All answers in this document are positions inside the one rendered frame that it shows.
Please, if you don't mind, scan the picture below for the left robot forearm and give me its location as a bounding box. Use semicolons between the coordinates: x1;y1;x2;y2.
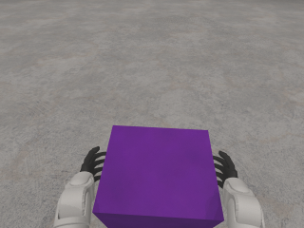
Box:
53;171;95;228

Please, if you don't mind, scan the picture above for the right robot forearm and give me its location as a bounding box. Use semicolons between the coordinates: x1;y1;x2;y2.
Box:
222;177;266;228

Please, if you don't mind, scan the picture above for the robot left hand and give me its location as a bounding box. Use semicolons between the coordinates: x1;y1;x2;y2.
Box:
80;146;106;182

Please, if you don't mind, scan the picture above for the carton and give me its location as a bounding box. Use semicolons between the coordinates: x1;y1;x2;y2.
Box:
92;125;224;228

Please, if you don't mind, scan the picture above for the robot right hand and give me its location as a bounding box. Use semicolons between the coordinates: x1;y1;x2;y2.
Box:
213;151;238;189

